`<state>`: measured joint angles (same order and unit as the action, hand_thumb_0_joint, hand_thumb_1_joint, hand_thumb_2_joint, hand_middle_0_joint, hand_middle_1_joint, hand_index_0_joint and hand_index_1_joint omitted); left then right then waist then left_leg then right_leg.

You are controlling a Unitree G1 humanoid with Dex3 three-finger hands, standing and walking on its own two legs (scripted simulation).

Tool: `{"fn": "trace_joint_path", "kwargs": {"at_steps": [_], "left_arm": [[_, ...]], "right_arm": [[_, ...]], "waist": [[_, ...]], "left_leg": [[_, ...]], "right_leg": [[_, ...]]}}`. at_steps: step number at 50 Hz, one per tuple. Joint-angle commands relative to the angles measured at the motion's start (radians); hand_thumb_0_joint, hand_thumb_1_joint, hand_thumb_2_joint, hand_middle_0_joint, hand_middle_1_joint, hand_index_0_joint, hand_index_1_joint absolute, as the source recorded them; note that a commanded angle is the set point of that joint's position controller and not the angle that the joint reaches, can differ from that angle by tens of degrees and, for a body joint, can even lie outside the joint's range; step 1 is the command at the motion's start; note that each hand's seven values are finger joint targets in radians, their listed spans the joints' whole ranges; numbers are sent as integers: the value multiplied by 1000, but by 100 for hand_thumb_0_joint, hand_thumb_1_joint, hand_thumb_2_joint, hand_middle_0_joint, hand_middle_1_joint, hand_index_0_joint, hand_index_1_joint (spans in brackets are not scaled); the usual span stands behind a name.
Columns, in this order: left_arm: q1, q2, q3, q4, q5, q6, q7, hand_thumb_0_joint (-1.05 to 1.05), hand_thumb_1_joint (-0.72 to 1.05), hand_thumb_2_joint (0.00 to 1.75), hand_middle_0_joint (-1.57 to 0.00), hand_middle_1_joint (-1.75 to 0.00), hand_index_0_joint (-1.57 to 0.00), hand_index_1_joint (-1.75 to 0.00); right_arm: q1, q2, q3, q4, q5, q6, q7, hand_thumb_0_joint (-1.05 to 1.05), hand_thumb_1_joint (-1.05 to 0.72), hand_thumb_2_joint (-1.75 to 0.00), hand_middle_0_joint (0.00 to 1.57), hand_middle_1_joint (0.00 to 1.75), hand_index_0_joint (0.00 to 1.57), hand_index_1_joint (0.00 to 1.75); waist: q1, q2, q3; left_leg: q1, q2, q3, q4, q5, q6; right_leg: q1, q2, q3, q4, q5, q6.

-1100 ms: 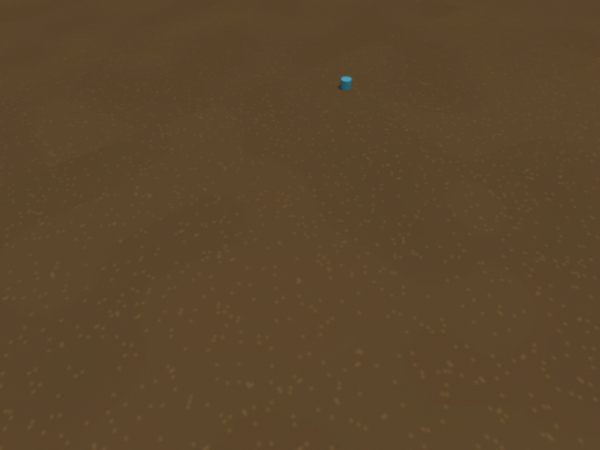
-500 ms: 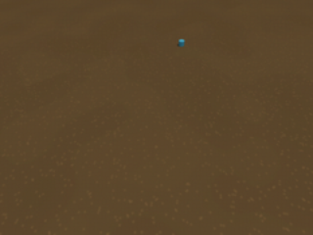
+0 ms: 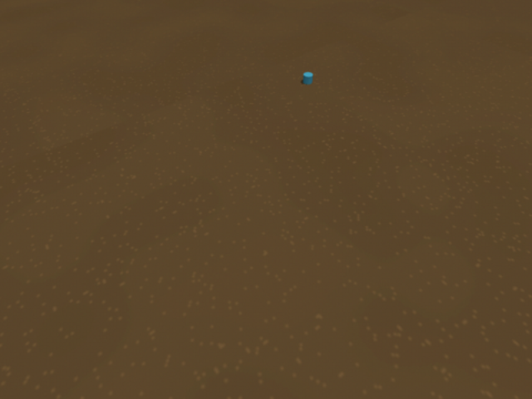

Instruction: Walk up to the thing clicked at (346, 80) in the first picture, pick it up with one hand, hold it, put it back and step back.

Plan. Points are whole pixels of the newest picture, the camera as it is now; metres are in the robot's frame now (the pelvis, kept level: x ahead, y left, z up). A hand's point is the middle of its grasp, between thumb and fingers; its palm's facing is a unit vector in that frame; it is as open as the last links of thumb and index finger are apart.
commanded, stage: stand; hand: left
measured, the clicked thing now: (307, 78) +2.27 -0.26 -0.75
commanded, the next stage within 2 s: walk up in 0.02 s
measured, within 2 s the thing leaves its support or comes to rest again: neither
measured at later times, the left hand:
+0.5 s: hand (191, 347) +0.23 +0.16 -0.13, palm faces -0.06 -0.90 -0.43, open 7.4 cm
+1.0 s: hand (240, 225) +0.52 +0.10 -0.17, palm faces -0.23 -0.90 -0.36, open 7.4 cm
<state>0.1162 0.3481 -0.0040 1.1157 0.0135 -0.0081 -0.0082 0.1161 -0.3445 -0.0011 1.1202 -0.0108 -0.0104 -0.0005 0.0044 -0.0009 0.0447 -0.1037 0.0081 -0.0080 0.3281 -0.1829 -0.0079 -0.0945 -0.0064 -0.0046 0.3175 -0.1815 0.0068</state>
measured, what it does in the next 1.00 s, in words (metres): walks ahead: right foot, then left foot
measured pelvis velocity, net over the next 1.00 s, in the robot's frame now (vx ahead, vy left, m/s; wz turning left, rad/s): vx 0.44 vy -0.17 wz -0.21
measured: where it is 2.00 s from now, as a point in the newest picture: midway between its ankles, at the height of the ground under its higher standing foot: (344, 216)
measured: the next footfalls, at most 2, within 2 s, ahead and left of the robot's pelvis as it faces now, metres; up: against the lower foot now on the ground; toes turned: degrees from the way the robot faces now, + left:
right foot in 0.38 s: +0.18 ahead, -0.24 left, +0.00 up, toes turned -14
left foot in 0.86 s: +0.56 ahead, -0.05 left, +0.00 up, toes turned -5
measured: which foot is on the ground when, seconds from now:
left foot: down 0.00-0.38, up 0.40-0.84, down 0.86-1.00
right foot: down 0.00-0.06, up 0.08-0.36, down 0.38-0.90, up 0.92-1.00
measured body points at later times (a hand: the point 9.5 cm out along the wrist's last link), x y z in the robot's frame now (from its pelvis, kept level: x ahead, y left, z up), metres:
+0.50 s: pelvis +0.13 -0.12 -0.02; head +0.09 -0.15 +0.42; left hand +0.23 +0.21 -0.10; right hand +0.17 -0.47 -0.15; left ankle +0.07 +0.02 -0.68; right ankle +0.14 -0.23 -0.75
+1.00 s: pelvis +0.44 -0.17 -0.02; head +0.47 -0.17 +0.43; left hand +0.53 +0.14 -0.14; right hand +0.51 -0.50 -0.12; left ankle +0.52 -0.05 -0.75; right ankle +0.28 -0.26 -0.66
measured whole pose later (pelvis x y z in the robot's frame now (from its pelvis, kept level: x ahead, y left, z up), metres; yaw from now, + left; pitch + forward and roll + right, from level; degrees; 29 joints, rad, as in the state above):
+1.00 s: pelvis +0.44 -0.17 -0.02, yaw -12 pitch +0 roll +1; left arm 0.31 0.43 0.02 0.96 -0.02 -0.06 -0.04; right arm 0.14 -0.37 -0.08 0.86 -0.03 -0.09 0.06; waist 0.01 -0.03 0.07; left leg -0.33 0.07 0.11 0.56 -0.22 0.00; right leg -0.29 0.01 0.05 1.16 -0.43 -0.04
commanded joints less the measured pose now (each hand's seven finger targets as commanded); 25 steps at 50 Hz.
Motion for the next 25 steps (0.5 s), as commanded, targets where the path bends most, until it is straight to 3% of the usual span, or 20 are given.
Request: {"fn": "trace_joint_path", "kwargs": {"at_steps": [1, 2, 3, 4, 5, 6, 7, 8, 10, 11, 12, 15, 17, 18, 19, 20, 21, 22, 23, 25], "left_arm": [[8, 337, 128, -148, 22, -34, -29, 0, 90, 90, -20, -30, -20, -30], [-78, 307, 120, -163, 25, -27, -50, 0, 90, 90, -20, -30, -20, -30], [-161, 265, 115, -198, 25, -23, -61, 0, 90, 90, -20, -30, -20, -30], [-204, 257, 113, -228, 35, -25, -68, 0, 90, 90, -20, -30, -20, -30], [-209, 265, 113, -245, 32, -35, -72, 0, 90, 90, -20, -30, -20, -30], [-202, 278, 117, -240, 28, -43, -79, 0, 90, 90, -20, -30, -20, -30], [-140, 288, 117, -229, 20, -47, -88, 0, 90, 90, -20, -30, -20, -30], [-89, 290, 118, -216, 18, -45, -98, 0, 90, 90, -20, -30, -20, -30], [-13, 282, 125, -203, 17, -32, -117, 0, 90, 90, -20, -30, -20, -30], [2, 279, 126, -203, 18, -26, -123, 0, 90, 90, -20, -30, -20, -30], [-16, 276, 128, -211, 19, -24, -125, 0, 90, 90, -20, -30, -20, -30], [-1, 280, 136, -210, 16, -25, -123, 0, 90, 90, -20, -30, -20, -30], [118, 289, 146, -165, 15, -33, -111, 0, 90, 90, -20, -30, -20, -30], [222, 320, 162, -122, 19, -44, -97, 0, 90, 90, -20, -30, -20, -30], [376, 389, 190, -81, 24, -59, -72, 0, 90, 90, -20, -30, -20, -30], [411, 451, 202, -96, 34, -71, -54, 0, 90, 90, -20, -30, -20, -30], [295, 490, 192, -152, 15, -75, -54, 0, 90, 90, -20, -30, -20, -30], [185, 524, 195, -191, 1, -79, -55, 0, 90, 90, -20, -30, -20, -30], [128, 488, 183, -211, -5, -87, -52, 0, 90, 90, -20, -30, -20, -30], [63, 400, 160, -222, -10, -104, -41, 0, 90, 90, -20, -30, -20, -30]], "right_arm": [[40, -350, -127, -135, -27, -52, 16, 0, -90, -90, 20, 30, 20, 30], [51, -366, -142, -116, -35, -56, 27, 0, -90, -90, 20, 30, 20, 30], [91, -387, -156, -113, -38, -60, 28, 0, -90, -90, 20, 30, 20, 30], [104, -402, -167, -124, -32, -67, 29, 0, -90, -90, 20, 30, 20, 30], [92, -403, -170, -144, -32, -77, 28, 0, -90, -90, 20, 30, 20, 30], [69, -397, -168, -153, -29, -85, 27, 0, -90, -90, 20, 30, 20, 30], [47, -377, -167, -163, -30, -91, 28, 0, -90, -90, 20, 30, 20, 30], [24, -366, -164, -174, -34, -92, 30, 0, -90, -90, 20, 30, 20, 30], [-51, -370, -167, -202, -40, -93, 39, 0, -90, -90, 20, 30, 20, 30], [-70, -371, -170, -208, -41, -93, 42, 0, -90, -90, 20, 30, 20, 30], [-58, -374, -170, -208, -41, -91, 46, 0, -90, -90, 20, 30, 20, 30], [-69, -377, -167, -206, -40, -82, 54, 0, -90, -90, 20, 30, 20, 30], [-112, -368, -161, -217, -37, -71, 54, 0, -90, -90, 20, 30, 20, 30], [-105, -330, -147, -215, -41, -64, 54, 0, -90, -90, 20, 30, 20, 30], [-74, -243, -114, -221, -43, -63, 57, 0, -90, -90, 20, 30, 20, 30], [-65, -155, -76, -252, -27, -59, 64, 0, -90, -90, 20, 30, 20, 30], [-65, -262, -102, -270, -13, -57, 63, 0, -90, -90, 20, 30, 20, 30], [-94, -330, -118, -264, -18, -61, 61, 0, -90, -90, 20, 30, 20, 30], [-102, -346, -121, -247, -8, -67, 67, 0, -90, -90, 20, 30, 20, 30], [-1, -323, -113, -204, 7, -65, 80, 0, -90, -90, 20, 30, 20, 30]], "waist": [[-25, -12, -190], [-59, 56, -89], [-98, 178, -15], [-116, 204, 35], [-105, 133, 61], [-82, 87, 63], [-49, 75, 10], [-30, 87, -29], [12, 164, -35], [20, 188, -36], [8, 197, -28], [20, 177, -9], [88, 107, -17], [134, -36, -53], [210, -303, -109], [211, -471, -43], [147, -313, -9], [112, -231, 100], [82, -153, 136], [5, -110, 96]], "left_leg": [[78, 132, -111, 32, -473, 103], [121, 158, -157, -16, -623, 124], [144, 268, -295, -144, -735, 172], [132, 414, -424, -245, -738, 241], [123, 467, -466, -262, -648, 265], [101, 462, -453, -273, -600, 259], [157, 419, -389, -263, -555, 240], [174, 365, -290, -245, -508, 216], [85, 303, -155, -237, -497, 187], [42, 276, -98, -225, -471, 174], [2, 259, -62, -216, -461, 168], [-97, 236, 12, -157, -444, 149], [-231, 222, 62, -24, -533, 137], [-321, 174, 113, 210, -501, 119], [-475, 61, 175, 599, -447, 87], [-707, -20, 101, 876, -453, 43], [-689, 11, 10, 922, -334, 30], [-671, 88, -34, 927, -284, 26], [-651, 121, -76, 924, -201, 33], [-546, 155, -74, 820, -94, 38]], "right_leg": [[-112, -76, 123, 58, -413, -66], [-356, -56, 90, 149, -483, -56], [-533, -25, 8, 356, -372, -32], [-647, -54, 22, 522, -283, -25], [-677, -100, 95, 539, -262, -29], [-646, -133, 133, 559, -250, -28], [-621, -140, 125, 550, -248, -25], [-588, -125, 83, 524, -246, -18], [-474, -117, 15, 493, -206, 1], [-415, -114, -7, 460, -179, 5], [-368, -110, -29, 421, -169, 9], [-229, -96, -69, 328, -92, 9], [-39, -77, -115, 253, -2, -3], [118, -48, -112, 224, -38, -8], [291, -56, -10, 143, -240, -27], [249, -233, 381, -41, -617, -65], [111, -402, 733, -297, -862, -151], [-26, -448, 797, -343, -891, -212], [-77, -400, 688, -316, -758, -214], [-90, -291, 397, -236, -525, -151]]}}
